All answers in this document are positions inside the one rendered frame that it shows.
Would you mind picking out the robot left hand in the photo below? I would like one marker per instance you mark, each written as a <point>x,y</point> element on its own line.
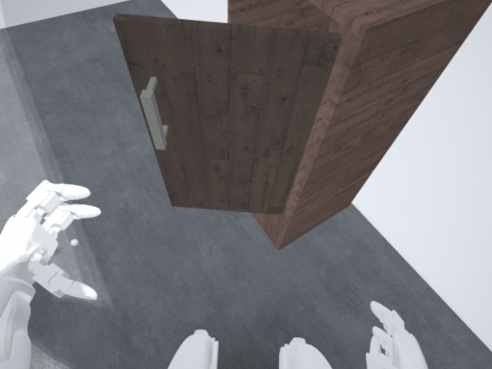
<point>23,236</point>

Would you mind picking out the cupboard door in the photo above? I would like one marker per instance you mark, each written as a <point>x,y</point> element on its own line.
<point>239,101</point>

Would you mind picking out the robot left forearm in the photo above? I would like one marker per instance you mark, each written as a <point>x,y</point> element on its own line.
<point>15,344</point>

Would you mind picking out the robot right hand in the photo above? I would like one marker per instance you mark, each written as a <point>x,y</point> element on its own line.
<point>402,349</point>

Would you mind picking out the robot thigh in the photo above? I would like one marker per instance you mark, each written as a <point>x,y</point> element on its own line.
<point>198,351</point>
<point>301,356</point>

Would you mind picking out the right robot thigh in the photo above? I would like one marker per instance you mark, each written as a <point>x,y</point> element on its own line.
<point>301,356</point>

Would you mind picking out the left robot thigh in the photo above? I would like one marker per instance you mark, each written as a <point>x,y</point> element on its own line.
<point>198,351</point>

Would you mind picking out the handle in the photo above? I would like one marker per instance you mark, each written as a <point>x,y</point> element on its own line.
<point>158,132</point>

